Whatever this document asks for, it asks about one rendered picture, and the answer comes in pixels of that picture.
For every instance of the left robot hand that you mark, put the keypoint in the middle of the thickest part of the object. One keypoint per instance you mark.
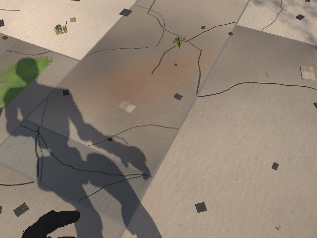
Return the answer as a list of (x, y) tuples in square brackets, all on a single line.
[(50, 222)]

